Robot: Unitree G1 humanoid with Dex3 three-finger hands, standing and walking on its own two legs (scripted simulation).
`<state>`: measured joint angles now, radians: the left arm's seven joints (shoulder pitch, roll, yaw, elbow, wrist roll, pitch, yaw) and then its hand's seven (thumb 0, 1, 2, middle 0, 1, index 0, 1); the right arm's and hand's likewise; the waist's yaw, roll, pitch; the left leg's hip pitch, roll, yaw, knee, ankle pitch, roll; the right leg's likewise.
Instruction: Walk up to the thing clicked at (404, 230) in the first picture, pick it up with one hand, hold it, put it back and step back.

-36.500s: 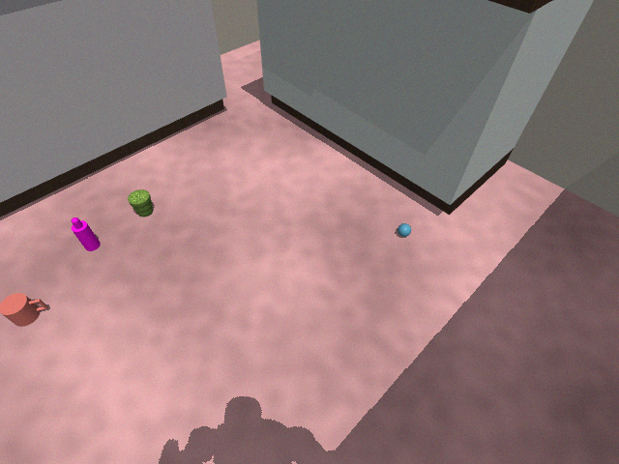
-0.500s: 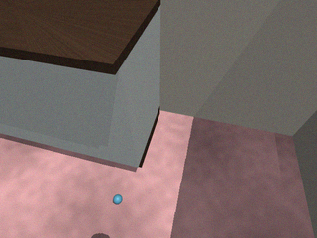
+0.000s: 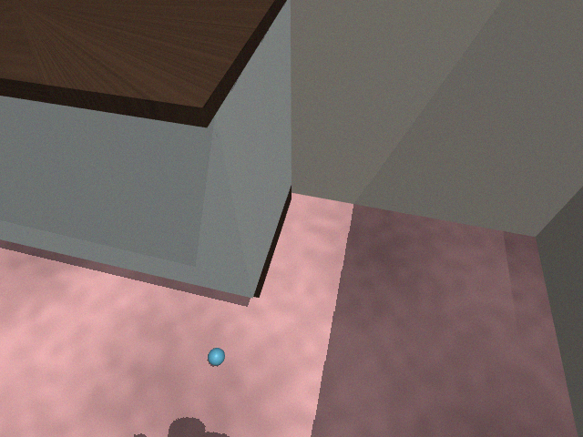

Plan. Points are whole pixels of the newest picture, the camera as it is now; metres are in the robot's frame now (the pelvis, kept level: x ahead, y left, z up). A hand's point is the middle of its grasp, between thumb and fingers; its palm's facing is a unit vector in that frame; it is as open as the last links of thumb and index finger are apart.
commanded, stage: step back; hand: left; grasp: from above
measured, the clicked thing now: (216, 356) +0.44 +0.27 -0.75
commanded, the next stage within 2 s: none
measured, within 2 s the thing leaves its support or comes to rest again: neither
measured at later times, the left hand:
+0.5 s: hand out of the picture +0.05 +0.32 -0.18, palm faces -0.09 -0.93 -0.34, open 7.4 cm
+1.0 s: hand out of the picture -0.05 +0.31 -0.15, palm faces -0.07 -0.92 -0.39, open 7.4 cm
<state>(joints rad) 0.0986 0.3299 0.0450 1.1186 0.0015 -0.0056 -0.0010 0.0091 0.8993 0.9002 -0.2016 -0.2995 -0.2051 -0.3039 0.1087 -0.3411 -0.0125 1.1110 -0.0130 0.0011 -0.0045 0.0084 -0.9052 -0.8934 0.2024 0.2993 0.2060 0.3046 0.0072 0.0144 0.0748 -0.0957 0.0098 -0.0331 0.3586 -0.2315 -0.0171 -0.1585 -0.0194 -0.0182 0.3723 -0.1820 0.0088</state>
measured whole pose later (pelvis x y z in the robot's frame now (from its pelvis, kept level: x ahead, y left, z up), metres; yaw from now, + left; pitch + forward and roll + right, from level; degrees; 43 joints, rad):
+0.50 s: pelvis -0.09 +0.07 -0.01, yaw -3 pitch -1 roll -1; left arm 0.08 0.38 0.07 0.88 0.02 0.06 0.02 0.01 0.90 0.90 -0.20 -0.30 -0.20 -0.30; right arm 0.16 -0.34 -0.05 0.93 -0.03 0.03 -0.03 0.01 -0.90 -0.89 0.20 0.30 0.21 0.30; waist -0.02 -0.05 0.20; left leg -0.25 -0.03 0.02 0.55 -0.29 0.06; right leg -0.45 0.12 0.16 1.10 -0.47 0.01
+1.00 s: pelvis -0.20 +0.07 -0.02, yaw -3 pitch -1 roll +1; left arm 0.11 0.35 0.07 0.75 0.04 0.05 0.01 0.01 0.90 0.90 -0.20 -0.30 -0.21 -0.30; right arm 0.14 -0.41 -0.05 0.88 0.00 0.02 -0.03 0.01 -0.91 -0.89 0.20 0.30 0.21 0.30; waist 0.01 0.00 0.18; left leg -0.29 -0.05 -0.08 0.79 -0.49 -0.02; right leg -0.35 0.01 0.04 0.58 -0.21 -0.01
